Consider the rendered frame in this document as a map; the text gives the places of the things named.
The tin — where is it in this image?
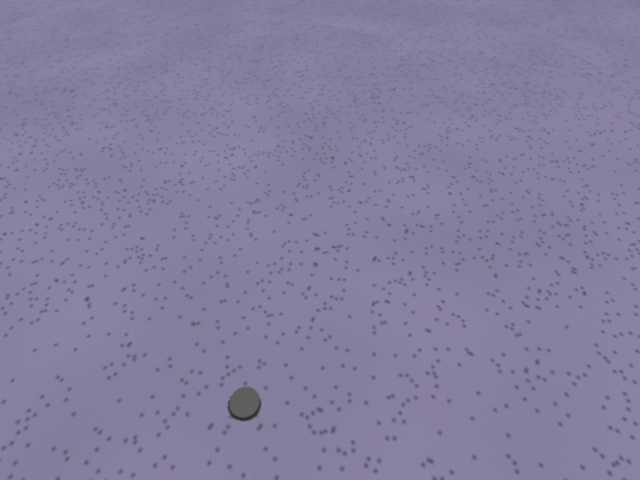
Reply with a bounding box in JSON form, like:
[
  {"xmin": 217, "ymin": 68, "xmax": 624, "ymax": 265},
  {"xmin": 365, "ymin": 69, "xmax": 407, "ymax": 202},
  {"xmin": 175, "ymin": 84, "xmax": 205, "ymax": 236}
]
[{"xmin": 229, "ymin": 387, "xmax": 261, "ymax": 421}]

